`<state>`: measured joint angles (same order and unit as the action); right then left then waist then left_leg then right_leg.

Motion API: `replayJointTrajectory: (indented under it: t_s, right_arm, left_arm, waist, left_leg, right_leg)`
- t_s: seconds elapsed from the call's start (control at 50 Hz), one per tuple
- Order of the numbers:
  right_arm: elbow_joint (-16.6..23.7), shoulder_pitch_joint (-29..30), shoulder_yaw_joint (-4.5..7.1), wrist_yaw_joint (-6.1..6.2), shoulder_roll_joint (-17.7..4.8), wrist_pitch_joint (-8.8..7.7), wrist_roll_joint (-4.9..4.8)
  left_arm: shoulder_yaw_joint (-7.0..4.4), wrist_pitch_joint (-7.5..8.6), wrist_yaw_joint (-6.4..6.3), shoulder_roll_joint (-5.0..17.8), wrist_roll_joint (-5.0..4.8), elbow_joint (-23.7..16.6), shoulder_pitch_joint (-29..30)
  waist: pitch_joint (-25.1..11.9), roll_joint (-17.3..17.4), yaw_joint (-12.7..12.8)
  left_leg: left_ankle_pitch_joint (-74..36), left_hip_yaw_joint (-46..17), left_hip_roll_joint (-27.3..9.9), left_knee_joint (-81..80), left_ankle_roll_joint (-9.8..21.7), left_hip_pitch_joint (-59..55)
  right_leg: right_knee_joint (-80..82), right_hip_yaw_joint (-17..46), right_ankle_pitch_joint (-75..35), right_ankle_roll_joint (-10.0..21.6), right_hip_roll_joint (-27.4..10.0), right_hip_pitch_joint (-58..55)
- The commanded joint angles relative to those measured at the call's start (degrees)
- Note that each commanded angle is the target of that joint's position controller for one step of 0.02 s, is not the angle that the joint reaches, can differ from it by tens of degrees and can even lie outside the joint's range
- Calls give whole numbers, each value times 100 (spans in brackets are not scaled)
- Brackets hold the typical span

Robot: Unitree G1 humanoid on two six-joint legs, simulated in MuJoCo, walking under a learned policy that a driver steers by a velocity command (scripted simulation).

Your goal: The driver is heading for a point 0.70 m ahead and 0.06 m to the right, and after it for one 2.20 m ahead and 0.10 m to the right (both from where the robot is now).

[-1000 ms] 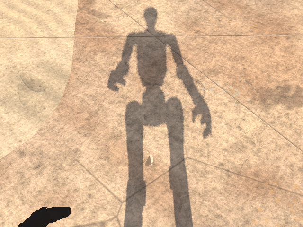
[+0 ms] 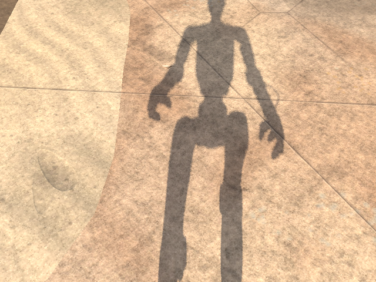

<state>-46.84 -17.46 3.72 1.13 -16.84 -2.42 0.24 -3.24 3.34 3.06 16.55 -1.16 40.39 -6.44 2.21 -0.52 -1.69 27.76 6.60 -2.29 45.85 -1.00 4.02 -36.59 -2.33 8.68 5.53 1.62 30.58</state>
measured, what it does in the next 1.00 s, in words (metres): walks ahead, turning right: left foot, then right foot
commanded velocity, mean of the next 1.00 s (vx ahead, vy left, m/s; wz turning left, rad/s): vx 0.48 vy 0.00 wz -0.28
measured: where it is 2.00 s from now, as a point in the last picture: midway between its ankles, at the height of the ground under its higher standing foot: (221, 229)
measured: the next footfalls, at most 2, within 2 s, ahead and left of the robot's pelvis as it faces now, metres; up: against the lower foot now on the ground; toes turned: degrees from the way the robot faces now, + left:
left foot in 0.42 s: +0.44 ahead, +0.10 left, +0.00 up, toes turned -16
right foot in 0.94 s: +0.65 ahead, -0.21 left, +0.00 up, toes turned -17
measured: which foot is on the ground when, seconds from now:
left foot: up 0.00-0.40, down 0.42-0.94, up 0.96-1.00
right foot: down 0.00-0.44, up 0.46-0.92, down 0.94-1.00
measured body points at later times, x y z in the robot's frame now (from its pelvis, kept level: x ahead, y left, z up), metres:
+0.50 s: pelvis +0.30 +0.02 +0.01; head +0.32 +0.03 +0.46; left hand +0.42 +0.29 -0.11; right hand +0.42 -0.27 -0.07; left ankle +0.40 +0.11 -0.71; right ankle +0.12 -0.07 -0.66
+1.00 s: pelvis +0.54 -0.08 +0.01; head +0.58 -0.10 +0.46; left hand +0.83 +0.08 -0.06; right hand +0.46 -0.35 -0.12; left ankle +0.42 +0.11 -0.66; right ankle +0.61 -0.20 -0.71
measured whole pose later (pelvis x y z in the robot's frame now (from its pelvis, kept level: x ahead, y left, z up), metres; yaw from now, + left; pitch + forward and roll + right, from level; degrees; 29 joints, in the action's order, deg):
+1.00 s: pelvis +0.54 -0.08 +0.01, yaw -16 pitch +3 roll +1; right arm -50.0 -21.3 2.3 0.1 -17.1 -3.1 -0.4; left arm -1.8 4.5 1.8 14.8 0.9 37.2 -1.5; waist 2.4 0.3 -4.2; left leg 30.8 -3.4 0.8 51.3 -1.4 11.0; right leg -30.8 -1.1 6.3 2.4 0.3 27.3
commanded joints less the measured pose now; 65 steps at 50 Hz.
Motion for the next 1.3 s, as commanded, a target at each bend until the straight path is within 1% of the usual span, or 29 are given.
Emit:
replayJointTrajectory:
  t_s: [0.02,0.04,0.06,0.1,0.16,0.24,0.34,0.38,0.42,0.44,0.46,0.48,0.5,0.54,0.58,0.72,0.86,0.92,0.94,0.96,0.98,1.0,1.02,1.04,1.1,1.14,1.2,1.26,1.3]
  right_arm:
    - [814,335,53,-165,-737,-488,-197]
    - [914,622,22,-178,-722,-574,-229]
    - [902,719,39,-141,-704,-594,-94]
    - [887,571,105,-113,-735,-472,22]
    - [904,527,58,-83,-522,-315,69]
    - [1107,1404,-51,-103,-278,-331,48]
    - [1196,1788,11,-242,-502,-449,-64]
    - [1165,1595,63,-270,-603,-497,-55]
    - [965,799,184,-226,-793,-541,15]
    - [894,0,254,-193,-1071,-558,89]
    - [612,-585,416,-229,-1615,-480,105]
    - [590,-675,304,-280,-1100,-466,-80]
    - [629,-395,206,-263,-771,-446,-94]
    - [659,73,112,-248,-576,-380,12]
    - [627,178,45,-232,-427,-395,42]
    - [324,-116,124,-155,-807,-328,-96]
    - [-49,-607,129,-123,-915,-148,-153]
    - [-34,-401,124,-54,-960,-57,-139]
    - [101,-371,41,-35,-770,-89,-33]
    - [132,-1070,-160,-79,-188,-167,124]
    - [-82,-1398,-136,-114,-410,-201,-11]
    - [-31,-925,1,-121,-853,-181,-164]
    - [108,-407,-12,-91,-787,-137,-179]
    - [114,-203,-9,-47,-704,-57,-97]
    - [2,-494,-52,47,-336,204,-23]
    - [1,-408,-89,89,-235,252,19]
    - [16,-101,-60,83,-364,342,-16]
    - [299,490,35,68,-627,422,-44]
    - [411,643,56,47,-595,428,-37]
  left_arm:
    - [-372,50,-104,1195,19,-43,-1867]
    - [-333,65,-123,1046,14,-85,-1551]
    - [-280,51,-137,891,7,-162,-1167]
    - [-202,35,-177,695,102,-351,-755]
    - [-253,57,-264,856,73,-368,-730]
    - [-300,-1,-373,975,2,-258,-998]
    - [-276,-70,-407,873,-21,-55,-1428]
    - [-279,-85,-405,863,18,-16,-1409]
    - [-210,-97,-377,666,57,-43,-1342]
    - [-97,-88,-364,407,131,-134,-1395]
    - [9,-12,-362,52,-28,-194,-2260]
    - [-47,26,-372,531,-78,-96,-2121]
    - [-135,36,-363,847,-88,-188,-1428]
    - [-119,75,-357,731,67,-388,-721]
    - [-115,76,-311,568,65,-374,-814]
    - [47,92,-244,138,89,-566,30]
    - [18,188,-77,243,22,-833,915]
    - [-170,244,-90,601,178,-483,-237]
    - [-259,244,-147,941,266,-330,-966]
    - [-296,161,-201,1314,352,-296,-1390]
    - [-242,73,-177,1019,218,-199,-1631]
    - [-176,20,-169,819,154,-220,-1264]
    - [-110,15,-178,639,127,-232,-805]
    - [-36,28,-161,441,139,-217,-450]
    - [-19,82,-127,355,287,-112,137]
    - [-38,88,-155,424,298,0,279]
    - [-65,24,-238,542,290,215,188]
    - [-147,-121,-345,814,220,345,97]
    - [-177,-219,-418,868,133,395,73]
  waist:
    - [-1925,-686,928]
    - [-1290,-307,785]
    - [-821,36,538]
    - [-538,-180,177]
    - [-406,-218,63]
    - [-252,-376,402]
    - [-282,-513,585]
    - [-245,-640,449]
    - [-604,-592,26]
    - [-1365,-45,-300]
    - [-1965,1875,-14]
    - [-1706,1517,-204]
    - [-941,886,-339]
    - [-288,357,-181]
    - [-278,642,38]
    - [-125,488,-134]
    - [137,522,-308]
    - [-653,526,382]
    - [-1357,230,648]
    - [-2232,-1214,484]
    - [-3028,-1350,598]
    - [-2243,-786,612]
    - [-1536,-522,475]
    - [-1080,-231,302]
    - [-877,-555,-186]
    - [-927,-635,-217]
    - [-981,-613,-59]
    - [-519,-580,124]
    - [-315,-509,132]
  left_leg:
    - [232,-1347,272,3450,115,4224]
    - [-267,-1253,14,3029,209,4247]
    - [-576,-1182,-194,2461,190,3994]
    - [-892,-1172,-367,1921,67,3260]
    - [-1282,-977,-315,1157,-217,3028]
    - [-2847,-902,-11,-675,-369,2628]
    - [-3187,-1071,115,-1635,-205,2338]
    - [-2751,-1033,93,-1742,8,2161]
    - [-2548,-900,94,-1991,335,994]
    - [-2445,-1780,-738,-1902,697,-330]
    - [-1161,-4427,-1868,-2457,1716,-2105]
    - [282,-5308,-2011,-2923,1740,-2122]
    - [301,-4499,-1796,-2987,1498,-1499]
    - [-972,-3309,-1334,-3137,1356,-392]
    - [-1845,-2715,-1038,-3333,1292,47]
    - [-2987,-1591,-866,-3729,1322,250]
    - [-3519,-1404,-1087,-3316,1078,-329]
    - [-5583,-1067,-702,-1787,660,-343]
    - [-4639,-885,-398,-642,395,447]
    - [-637,-653,397,1586,-61,2492]
    - [1189,-1383,544,2542,-138,2884]
    - [955,-1432,239,2803,-138,3172]
    - [599,-1184,8,2554,-159,3312]
    - [300,-1103,-171,2170,-212,3150]
    - [-344,-986,-286,1058,-336,1718]
    - [-690,-915,-246,241,-351,1279]
    - [-1487,-880,-233,-374,-260,980]
    - [-1166,-783,-186,-454,-81,1334]
    - [-1052,-669,-143,-733,58,1479]
  right_leg:
    - [1854,4323,832,1560,-1928,-5173]
    - [1880,3583,539,1339,-1700,-4355]
    - [1948,3008,-5,1187,-1481,-3476]
    - [2212,2492,-822,1141,-1189,-2400]
    - [2378,1959,-1473,1170,-984,-1700]
    - [2291,1550,-896,799,-588,-1362]
    - [1823,2112,-234,619,-943,-2038]
    - [1529,2327,-426,525,-1116,-2316]
    - [633,2130,-1232,296,-769,-2271]
    - [-864,1732,-587,90,-417,-1714]
    - [-2841,1023,1757,-350,458,321]
    - [-3576,1327,2382,-391,211,1186]
    - [-3767,1331,1894,-367,-19,1444]
    - [-3277,978,1213,-374,-405,1287]
    - [-2776,853,905,-407,-628,816]
    - [-617,456,-476,-628,-683,657]
    - [658,321,-809,-418,-391,246]
    - [1203,68,-1339,-68,-53,-1579]
    - [868,620,-3025,216,-723,-3073]
    - [459,2485,-4971,1162,-2351,-5261]
    - [804,3445,-4510,1570,-2692,-5416]
    - [1022,2764,-4041,1323,-2363,-4649]
    - [1189,2178,-3851,1101,-2042,-3885]
    - [1416,1803,-3729,974,-1796,-3095]
    - [1907,1076,-3550,863,-1417,-1517]
    - [1967,806,-3451,855,-1311,-1263]
    - [2140,712,-2075,789,-1426,-1299]
    - [2257,909,-272,758,-1604,-1325]
    - [2143,994,194,703,-1688,-1504]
